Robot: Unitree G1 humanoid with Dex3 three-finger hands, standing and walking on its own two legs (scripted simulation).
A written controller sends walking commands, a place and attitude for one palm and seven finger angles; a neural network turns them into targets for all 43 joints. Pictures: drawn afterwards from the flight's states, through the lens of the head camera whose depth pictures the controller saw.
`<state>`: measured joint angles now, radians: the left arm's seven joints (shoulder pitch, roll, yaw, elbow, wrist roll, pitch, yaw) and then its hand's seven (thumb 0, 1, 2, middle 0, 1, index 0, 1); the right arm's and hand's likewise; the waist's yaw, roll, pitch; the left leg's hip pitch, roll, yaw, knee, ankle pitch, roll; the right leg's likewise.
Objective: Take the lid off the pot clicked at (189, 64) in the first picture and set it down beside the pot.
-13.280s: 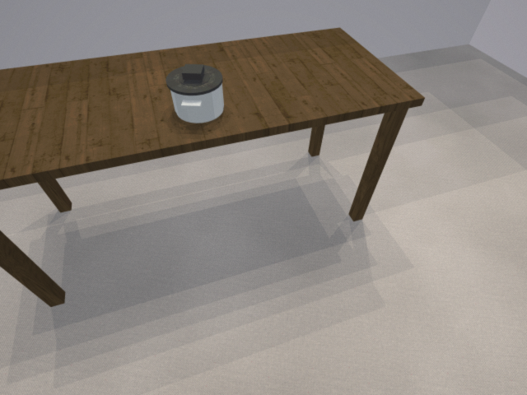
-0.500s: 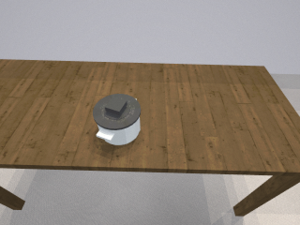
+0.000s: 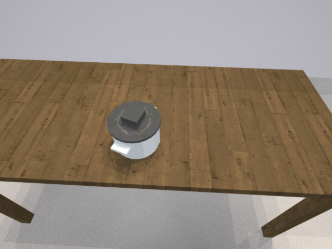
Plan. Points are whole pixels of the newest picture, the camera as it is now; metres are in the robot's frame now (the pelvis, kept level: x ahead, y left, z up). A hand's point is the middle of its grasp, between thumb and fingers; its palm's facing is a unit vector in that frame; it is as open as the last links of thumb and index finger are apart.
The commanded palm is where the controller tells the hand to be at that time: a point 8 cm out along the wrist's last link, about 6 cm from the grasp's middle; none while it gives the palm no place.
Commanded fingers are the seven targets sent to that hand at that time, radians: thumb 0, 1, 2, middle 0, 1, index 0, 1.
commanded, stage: look again from close up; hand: left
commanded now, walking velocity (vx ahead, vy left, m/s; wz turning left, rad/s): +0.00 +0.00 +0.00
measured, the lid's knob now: (133, 115) +0.46 +0.13 +0.04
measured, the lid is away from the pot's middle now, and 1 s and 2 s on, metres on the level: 0.00 0.00 0.00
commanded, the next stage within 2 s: shuffle to correct the standing spot in 0.76 s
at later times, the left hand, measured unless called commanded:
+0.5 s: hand out of the picture +0.05 +0.16 -0.17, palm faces +0.00 -0.98 -0.21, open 7.3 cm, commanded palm none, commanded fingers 0.00 0.90 0.90 -0.20 -0.30 -0.20 -0.30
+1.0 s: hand out of the picture +0.02 +0.15 -0.17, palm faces +0.02 -0.98 -0.17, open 7.4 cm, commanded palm none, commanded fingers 0.00 0.90 0.90 -0.20 -0.30 -0.20 -0.30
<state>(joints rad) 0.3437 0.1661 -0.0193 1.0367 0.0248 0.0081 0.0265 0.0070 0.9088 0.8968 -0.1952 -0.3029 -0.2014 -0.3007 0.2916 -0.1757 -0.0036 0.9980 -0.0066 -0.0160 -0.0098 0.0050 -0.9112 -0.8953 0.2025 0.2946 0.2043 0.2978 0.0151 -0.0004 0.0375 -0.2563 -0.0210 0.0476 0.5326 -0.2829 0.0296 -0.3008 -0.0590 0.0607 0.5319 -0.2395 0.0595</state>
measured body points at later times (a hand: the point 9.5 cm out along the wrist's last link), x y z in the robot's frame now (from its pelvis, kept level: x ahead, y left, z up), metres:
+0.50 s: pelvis +0.03 -0.02 +0.00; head +0.05 -0.02 +0.45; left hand +0.05 +0.21 -0.15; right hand +0.04 -0.24 -0.15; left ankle +0.00 +0.10 -0.73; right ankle +0.03 -0.16 -0.73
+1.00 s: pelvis +0.02 -0.01 +0.01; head +0.05 +0.00 +0.45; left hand +0.02 +0.20 -0.16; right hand +0.02 -0.23 -0.15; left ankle +0.00 +0.10 -0.73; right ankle +0.03 -0.16 -0.73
